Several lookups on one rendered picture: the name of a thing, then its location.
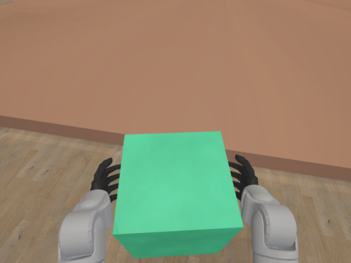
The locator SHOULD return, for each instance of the carton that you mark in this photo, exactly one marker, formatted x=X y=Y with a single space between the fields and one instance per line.
x=175 y=195

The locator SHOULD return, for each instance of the robot left hand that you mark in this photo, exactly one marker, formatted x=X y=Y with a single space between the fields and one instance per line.
x=101 y=179

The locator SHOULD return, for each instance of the robot left forearm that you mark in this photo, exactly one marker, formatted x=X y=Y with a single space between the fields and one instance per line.
x=81 y=236

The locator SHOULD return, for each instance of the robot right forearm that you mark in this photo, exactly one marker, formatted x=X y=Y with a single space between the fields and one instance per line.
x=274 y=229

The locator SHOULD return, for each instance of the robot right hand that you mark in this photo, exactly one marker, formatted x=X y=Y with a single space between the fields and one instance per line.
x=247 y=176

